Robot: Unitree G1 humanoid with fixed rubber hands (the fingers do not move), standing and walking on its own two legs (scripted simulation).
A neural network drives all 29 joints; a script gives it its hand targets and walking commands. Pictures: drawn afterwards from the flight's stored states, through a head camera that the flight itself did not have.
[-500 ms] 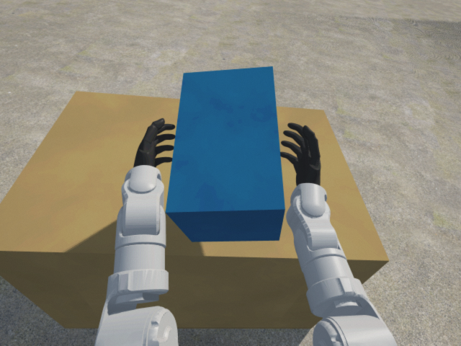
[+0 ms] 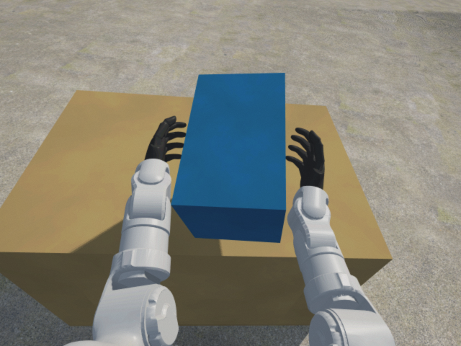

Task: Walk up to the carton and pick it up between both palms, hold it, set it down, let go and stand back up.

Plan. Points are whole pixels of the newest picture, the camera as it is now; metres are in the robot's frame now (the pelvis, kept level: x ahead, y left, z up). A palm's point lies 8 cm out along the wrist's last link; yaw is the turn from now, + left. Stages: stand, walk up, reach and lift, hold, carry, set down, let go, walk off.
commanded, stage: set down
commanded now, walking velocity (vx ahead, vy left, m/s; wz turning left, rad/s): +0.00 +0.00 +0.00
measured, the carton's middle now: (238, 157) +0.46 -0.03 +0.07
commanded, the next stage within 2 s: none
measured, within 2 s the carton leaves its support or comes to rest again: rests again in 1.92 s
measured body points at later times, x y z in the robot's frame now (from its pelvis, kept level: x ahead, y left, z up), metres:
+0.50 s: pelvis +0.01 +0.00 +0.00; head +0.03 +0.04 +0.45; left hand +0.44 +0.11 +0.09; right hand +0.38 -0.16 +0.09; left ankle +0.02 +0.12 -0.75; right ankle -0.01 -0.14 -0.75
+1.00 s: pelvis +0.01 +0.00 +0.00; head +0.05 +0.04 +0.45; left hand +0.45 +0.10 +0.07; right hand +0.38 -0.16 +0.06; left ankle +0.02 +0.12 -0.75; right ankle -0.01 -0.14 -0.75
